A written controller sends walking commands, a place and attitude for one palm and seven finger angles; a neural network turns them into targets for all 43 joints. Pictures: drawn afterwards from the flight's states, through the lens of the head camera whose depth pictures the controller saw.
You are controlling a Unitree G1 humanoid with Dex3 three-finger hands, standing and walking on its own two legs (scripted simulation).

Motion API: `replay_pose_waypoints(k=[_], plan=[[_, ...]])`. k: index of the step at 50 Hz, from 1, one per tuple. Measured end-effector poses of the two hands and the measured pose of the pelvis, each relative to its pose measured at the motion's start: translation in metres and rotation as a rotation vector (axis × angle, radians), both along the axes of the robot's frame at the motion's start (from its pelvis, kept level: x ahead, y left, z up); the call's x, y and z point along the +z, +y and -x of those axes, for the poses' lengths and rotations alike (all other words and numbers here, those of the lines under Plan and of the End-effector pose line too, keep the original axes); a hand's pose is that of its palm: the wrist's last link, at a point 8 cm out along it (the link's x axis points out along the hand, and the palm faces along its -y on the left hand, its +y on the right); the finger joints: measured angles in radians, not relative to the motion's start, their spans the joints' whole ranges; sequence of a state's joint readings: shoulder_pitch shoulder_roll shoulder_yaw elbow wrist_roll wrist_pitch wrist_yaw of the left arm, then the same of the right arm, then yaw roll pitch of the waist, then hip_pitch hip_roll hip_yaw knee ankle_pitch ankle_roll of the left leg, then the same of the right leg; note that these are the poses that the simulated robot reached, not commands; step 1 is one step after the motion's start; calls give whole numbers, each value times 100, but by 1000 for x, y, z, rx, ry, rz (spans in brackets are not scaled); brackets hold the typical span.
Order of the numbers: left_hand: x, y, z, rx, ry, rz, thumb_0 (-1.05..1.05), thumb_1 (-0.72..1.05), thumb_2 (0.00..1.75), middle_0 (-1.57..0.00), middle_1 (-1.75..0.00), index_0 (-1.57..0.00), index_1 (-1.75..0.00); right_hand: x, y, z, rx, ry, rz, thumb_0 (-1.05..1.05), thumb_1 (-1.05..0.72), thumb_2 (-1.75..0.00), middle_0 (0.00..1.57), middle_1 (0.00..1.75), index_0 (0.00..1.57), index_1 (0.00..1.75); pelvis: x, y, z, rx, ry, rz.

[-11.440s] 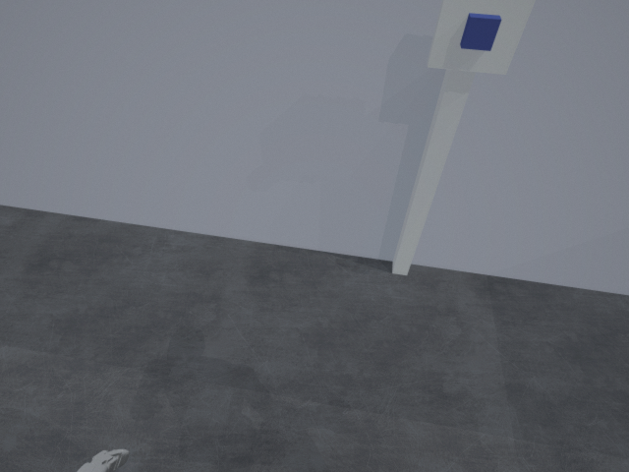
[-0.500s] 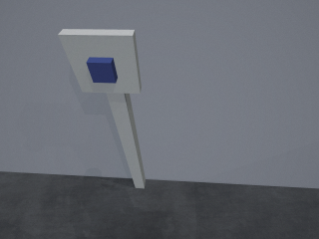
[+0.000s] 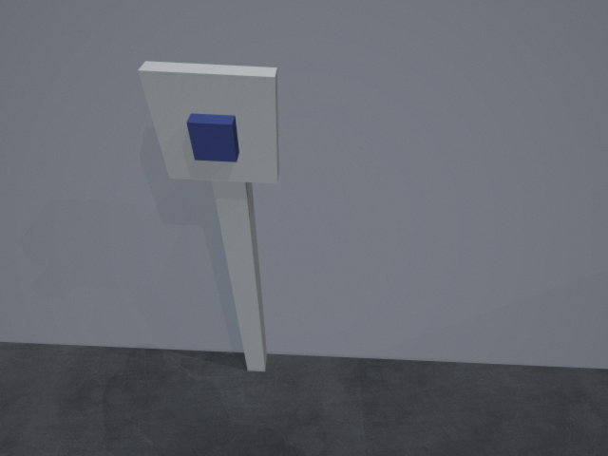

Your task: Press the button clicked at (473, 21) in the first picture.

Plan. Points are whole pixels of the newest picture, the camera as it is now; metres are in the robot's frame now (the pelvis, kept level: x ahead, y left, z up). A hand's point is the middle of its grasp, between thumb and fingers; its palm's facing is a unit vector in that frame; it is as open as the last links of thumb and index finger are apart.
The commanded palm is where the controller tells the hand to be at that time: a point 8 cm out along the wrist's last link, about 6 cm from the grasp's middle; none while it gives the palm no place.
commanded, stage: come to a stop and stand still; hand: left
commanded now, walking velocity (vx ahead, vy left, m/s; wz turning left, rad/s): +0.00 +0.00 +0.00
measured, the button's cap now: (214, 137) +0.50 +0.17 +0.18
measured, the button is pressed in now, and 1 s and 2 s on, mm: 0 0 0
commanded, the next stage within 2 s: look again from close up in 0.44 s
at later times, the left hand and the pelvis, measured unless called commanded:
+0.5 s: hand out of the picture -0.09 +0.20 -0.17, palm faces +0.05 -0.99 -0.16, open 7.4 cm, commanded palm none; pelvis -0.03 +0.03 +0.01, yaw +1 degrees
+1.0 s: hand out of the picture -0.07 +0.18 -0.17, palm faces +0.04 -0.99 -0.13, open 7.4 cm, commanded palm none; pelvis -0.03 +0.03 +0.01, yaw +1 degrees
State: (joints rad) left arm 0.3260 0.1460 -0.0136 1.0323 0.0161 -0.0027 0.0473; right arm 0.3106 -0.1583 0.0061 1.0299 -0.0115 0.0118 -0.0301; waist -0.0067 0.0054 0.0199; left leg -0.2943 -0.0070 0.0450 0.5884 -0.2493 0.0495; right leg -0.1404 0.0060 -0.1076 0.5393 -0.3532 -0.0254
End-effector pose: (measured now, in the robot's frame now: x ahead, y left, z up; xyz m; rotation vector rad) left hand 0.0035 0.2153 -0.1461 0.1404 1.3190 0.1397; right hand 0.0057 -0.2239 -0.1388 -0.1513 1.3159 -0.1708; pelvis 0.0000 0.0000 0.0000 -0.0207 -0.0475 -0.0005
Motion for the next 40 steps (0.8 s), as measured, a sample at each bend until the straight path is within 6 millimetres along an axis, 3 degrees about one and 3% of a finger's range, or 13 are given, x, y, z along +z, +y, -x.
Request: replay_pose_waypoints(k=[7,14,22,27,32,40], plan=[[2,24,4,-4,-34,-4,0,91,90,-20,-30,-20,-30,4,15,13,11,-4,5,2,-93,-90,20,30,20,30,1,16,15,5,10,5],[4,37,34,16,17,-5,0,91,90,-20,-30,-20,-30,8,27,25,24,22,0,1,-92,-90,20,30,20,30,4,27,24,15,33,2],[4,34,80,48,120,14,0,91,90,-20,-30,-20,-30,10,30,24,33,28,5,1,-92,-90,20,30,20,30,7,32,27,15,37,2],[3,27,99,57,167,38,0,91,90,-20,-30,-20,-30,12,29,22,34,23,13,1,-92,-90,20,30,20,30,7,33,28,13,37,3],[1,19,105,58,182,60,0,91,90,-20,-30,-20,-30,14,29,22,33,26,19,1,-92,-90,20,30,20,30,8,33,28,15,36,3],[0,13,97,52,161,72,0,91,90,-20,-30,-20,-30,14,30,28,24,45,15,1,-93,-90,20,30,20,30,8,31,29,14,38,3]])
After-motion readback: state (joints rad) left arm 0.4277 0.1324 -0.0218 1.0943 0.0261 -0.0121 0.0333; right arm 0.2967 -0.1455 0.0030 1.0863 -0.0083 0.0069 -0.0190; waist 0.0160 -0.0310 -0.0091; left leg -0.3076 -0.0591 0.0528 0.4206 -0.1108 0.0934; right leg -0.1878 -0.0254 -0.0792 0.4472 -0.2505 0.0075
